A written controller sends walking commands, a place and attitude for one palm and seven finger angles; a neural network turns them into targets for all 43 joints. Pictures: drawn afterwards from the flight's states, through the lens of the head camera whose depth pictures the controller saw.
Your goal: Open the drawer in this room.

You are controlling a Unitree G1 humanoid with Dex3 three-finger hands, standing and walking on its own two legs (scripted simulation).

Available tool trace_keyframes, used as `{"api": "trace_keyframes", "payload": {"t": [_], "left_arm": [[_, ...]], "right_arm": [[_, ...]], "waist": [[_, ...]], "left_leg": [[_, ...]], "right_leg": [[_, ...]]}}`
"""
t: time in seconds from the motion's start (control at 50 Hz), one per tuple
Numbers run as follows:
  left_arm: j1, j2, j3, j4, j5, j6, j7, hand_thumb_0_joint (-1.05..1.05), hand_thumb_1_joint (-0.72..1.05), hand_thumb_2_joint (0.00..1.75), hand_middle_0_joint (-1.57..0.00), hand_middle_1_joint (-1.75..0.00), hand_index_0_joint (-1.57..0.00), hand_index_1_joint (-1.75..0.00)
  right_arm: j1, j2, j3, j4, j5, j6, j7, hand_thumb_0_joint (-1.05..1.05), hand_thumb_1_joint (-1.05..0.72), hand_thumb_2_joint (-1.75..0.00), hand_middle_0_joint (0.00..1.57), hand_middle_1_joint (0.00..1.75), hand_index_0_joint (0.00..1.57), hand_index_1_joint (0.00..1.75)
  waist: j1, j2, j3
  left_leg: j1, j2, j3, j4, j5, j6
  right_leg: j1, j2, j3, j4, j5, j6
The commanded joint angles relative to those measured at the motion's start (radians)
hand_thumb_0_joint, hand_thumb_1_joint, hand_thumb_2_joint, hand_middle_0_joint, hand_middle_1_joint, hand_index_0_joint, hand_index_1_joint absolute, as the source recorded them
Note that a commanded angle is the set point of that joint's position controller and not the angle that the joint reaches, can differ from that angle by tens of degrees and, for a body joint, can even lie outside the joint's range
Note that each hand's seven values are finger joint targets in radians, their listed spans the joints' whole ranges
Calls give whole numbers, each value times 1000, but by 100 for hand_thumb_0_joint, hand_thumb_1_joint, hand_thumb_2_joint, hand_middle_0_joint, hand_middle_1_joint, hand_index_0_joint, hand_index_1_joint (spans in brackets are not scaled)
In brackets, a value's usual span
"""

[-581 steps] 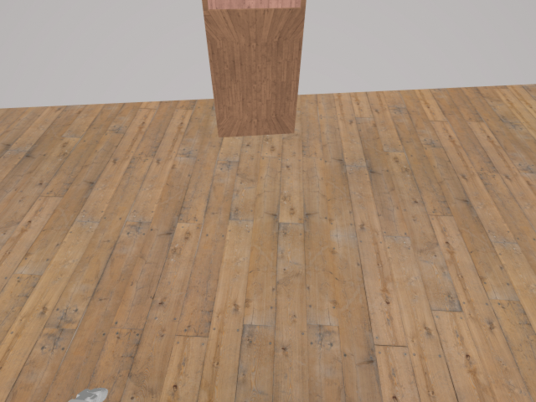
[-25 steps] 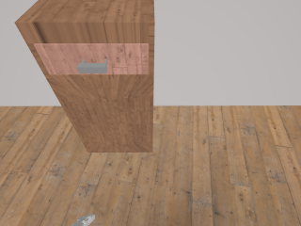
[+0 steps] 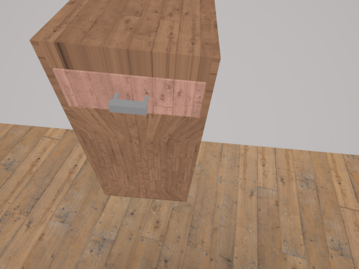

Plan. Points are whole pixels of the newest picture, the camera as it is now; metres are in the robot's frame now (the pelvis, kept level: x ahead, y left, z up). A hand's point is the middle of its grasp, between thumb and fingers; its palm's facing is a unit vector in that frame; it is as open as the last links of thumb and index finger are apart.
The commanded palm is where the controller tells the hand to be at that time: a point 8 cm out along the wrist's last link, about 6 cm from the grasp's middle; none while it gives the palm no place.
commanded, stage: come to a stop and stand still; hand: left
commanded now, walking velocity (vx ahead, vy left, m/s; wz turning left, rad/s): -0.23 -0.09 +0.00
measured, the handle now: (130, 102) +0.54 +0.20 +0.02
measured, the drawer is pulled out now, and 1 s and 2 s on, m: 0.00 0.00 0.00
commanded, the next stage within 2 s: look again from close up in 1.18 s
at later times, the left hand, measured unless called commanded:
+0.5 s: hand out of the picture +0.07 +0.11 -0.15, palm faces +0.02 -0.96 -0.29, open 7.3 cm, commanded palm none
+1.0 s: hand out of the picture -0.02 +0.20 -0.18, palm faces +0.03 -0.97 -0.24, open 7.3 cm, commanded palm none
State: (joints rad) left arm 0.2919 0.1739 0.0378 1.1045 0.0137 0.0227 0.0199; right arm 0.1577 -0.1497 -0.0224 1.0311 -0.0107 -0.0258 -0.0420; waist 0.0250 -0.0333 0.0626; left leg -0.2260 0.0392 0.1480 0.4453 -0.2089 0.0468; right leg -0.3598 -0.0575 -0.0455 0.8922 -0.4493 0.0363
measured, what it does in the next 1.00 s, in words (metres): steps on the spot: right foot, then left foot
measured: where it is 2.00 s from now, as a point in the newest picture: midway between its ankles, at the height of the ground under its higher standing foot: outside the picture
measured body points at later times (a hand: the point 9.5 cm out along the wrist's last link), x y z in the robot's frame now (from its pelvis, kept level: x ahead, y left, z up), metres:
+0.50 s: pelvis -0.01 -0.07 +0.00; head +0.03 -0.12 +0.45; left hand +0.07 +0.16 -0.13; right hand +0.03 -0.33 -0.17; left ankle -0.05 +0.08 -0.66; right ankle +0.00 -0.18 -0.74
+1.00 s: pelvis -0.03 +0.00 -0.01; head -0.05 +0.00 +0.44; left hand -0.02 +0.25 -0.16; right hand +0.05 -0.23 -0.15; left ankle -0.05 +0.10 -0.74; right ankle +0.00 -0.18 -0.74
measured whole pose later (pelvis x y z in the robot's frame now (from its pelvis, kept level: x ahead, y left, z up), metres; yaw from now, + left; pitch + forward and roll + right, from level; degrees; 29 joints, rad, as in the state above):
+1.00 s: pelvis -0.03 +0.00 -0.01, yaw -1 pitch -2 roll +0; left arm 0.33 0.21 0.01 1.00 0.02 0.03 0.02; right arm 0.25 -0.18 -0.01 0.91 -0.01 0.00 -0.01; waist 0.02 0.00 -0.01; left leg -0.19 0.00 0.08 0.57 -0.35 0.03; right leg -0.27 -0.12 -0.02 0.53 -0.22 0.05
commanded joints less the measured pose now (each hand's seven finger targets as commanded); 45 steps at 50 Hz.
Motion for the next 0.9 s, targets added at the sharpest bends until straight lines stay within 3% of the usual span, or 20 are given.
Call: {"api": "trace_keyframes", "payload": {"t": [0.0,0.14,0.18,0.22,0.24,0.26,0.28,0.3,0.36,0.42,0.62,0.64,0.66,0.68,0.7,0.72,0.74,0.78,0.8,0.88], "left_arm": [[48,82,26,-70,7,25,9,0,90,90,-20,-30,-20,-30],[-27,60,26,-137,0,22,6,0,90,90,-20,-30,-20,-30],[-8,63,25,-131,0,8,7,0,90,90,-20,-30,-20,-30],[63,96,28,-108,6,-10,9,0,90,90,-20,-30,-20,-30],[48,173,34,-113,19,-26,16,0,90,90,-20,-30,-20,-30],[10,246,41,-135,19,-30,17,0,90,90,-20,-30,-20,-30],[27,249,37,-139,13,-25,16,0,90,90,-20,-30,-20,-30],[-6,255,49,-132,13,-28,21,0,90,90,-20,-30,-20,-30],[-81,207,46,-160,7,-26,28,0,90,90,-20,-30,-20,-30],[-47,201,48,-159,10,-31,32,0,90,90,-20,-30,-20,-30],[-27,238,57,-141,24,-20,16,0,90,90,-20,-30,-20,-30],[30,231,32,-135,30,-54,60,0,90,90,-20,-30,-20,-30],[-16,254,37,-158,19,-59,54,0,90,90,-20,-30,-20,-30],[-30,232,31,-181,12,-43,54,0,90,90,-20,-30,-20,-30],[-27,177,23,-182,1,-25,49,0,90,90,-20,-30,-20,-30],[4,134,13,-181,-5,-13,38,0,90,90,-20,-30,-20,-30],[30,113,10,-184,-1,-11,34,0,90,90,-20,-30,-20,-30],[-14,112,-1,-185,9,-8,24,0,90,90,-20,-30,-20,-30],[-6,120,-4,-185,5,-4,19,0,90,90,-20,-30,-20,-30],[30,130,-11,-166,8,-8,8,0,90,90,-20,-30,-20,-30]], "right_arm": [[79,-192,-50,-17,-3,21,-20,0,-90,-90,20,30,20,30],[13,-197,-74,-39,-17,40,3,0,-90,-90,20,30,20,30],[12,-197,-75,-42,-16,47,12,0,-90,-90,20,30,20,30],[8,-177,-74,-44,-7,49,22,0,-90,-90,20,30,20,30],[50,-110,-66,-50,3,49,29,0,-90,-90,20,30,20,30],[56,-75,-55,-77,5,59,37,0,-90,-90,20,30,20,30],[15,-93,-57,-86,-1,79,31,0,-90,-90,20,30,20,30],[15,-100,-58,-86,-6,88,28,0,-90,-90,20,30,20,30],[62,-148,-68,-47,-7,87,39,0,-90,-90,20,30,20,30],[40,-153,-64,-62,-12,91,47,0,-90,-90,20,30,20,30],[23,-120,-40,-81,3,62,46,0,-90,-90,20,30,20,30],[64,-148,-40,-148,-1,29,45,0,-90,-90,20,30,20,30],[108,-123,-31,-157,12,21,45,0,-90,-90,20,30,20,30],[156,-117,-18,-164,4,17,40,0,-90,-90,20,30,20,30],[156,-164,-22,-162,-5,14,35,0,-90,-90,20,30,20,30],[129,-215,-30,-178,-13,19,33,0,-90,-90,20,30,20,30],[100,-221,-29,-197,-20,28,32,0,-90,-90,20,30,20,30],[109,-200,-24,-189,-16,20,31,0,-90,-90,20,30,20,30],[92,-199,-19,-189,-12,21,28,0,-90,-90,20,30,20,30],[93,-185,-12,-185,-8,19,28,0,-90,-90,20,30,20,30]], "waist": [[-26,141,-100],[-27,265,-84],[-17,259,-82],[21,165,-113],[7,-62,-118],[-3,-215,-80],[27,-142,-79],[9,-252,-74],[-14,-147,-79],[13,-150,-77],[29,-192,-89],[-21,-91,-206],[-54,-44,-220],[-63,-32,-244],[-48,27,-205],[-16,126,-156],[4,77,-100],[-25,231,-38],[-17,243,2],[-10,45,35]], "left_leg": [[162,331,-176,-96,806,125],[99,283,-135,-62,572,100],[58,255,-139,-42,462,78],[16,182,-99,63,240,9],[-81,81,-43,203,-38,-55],[-171,-4,-59,326,-352,-83],[-159,-2,-143,432,-399,-75],[-208,-9,-173,526,-389,-77],[-275,-5,-195,680,-214,-94],[-296,-10,-197,680,-157,-112],[-123,-29,-112,253,-217,-92],[-97,-71,-63,273,-269,-104],[-72,-32,-81,122,-167,-86],[-4,-40,-108,-31,-45,-69],[27,23,-140,-58,58,-52],[-8,129,-246,-26,182,-5],[-60,162,-231,-4,167,20],[-76,123,-222,-35,296,2],[-106,124,-221,-63,239,6],[-160,72,-202,-99,-110,-6]], "right_leg": [[-113,-12,54,171,22,16],[-26,-5,4,-68,12,-3],[59,9,-26,-204,82,-7],[190,-11,-24,-456,309,-4],[241,-167,154,-553,481,-39],[194,-343,313,-580,683,-132],[140,-377,300,-577,743,-191],[144,-359,336,-573,747,-200],[220,-288,209,-538,706,-177],[246,-286,203,-555,630,-172],[235,-246,190,-581,462,-184],[350,-267,286,-446,987,-167],[364,-259,164,-387,964,-158],[316,-188,93,-289,777,-121],[228,-112,20,-268,507,-75],[132,-64,-12,-295,259,-45],[108,-44,-20,-340,180,-46],[91,-12,-43,-287,183,-43],[90,-4,-33,-297,146,-40],[135,-26,9,-393,231,-39]]}}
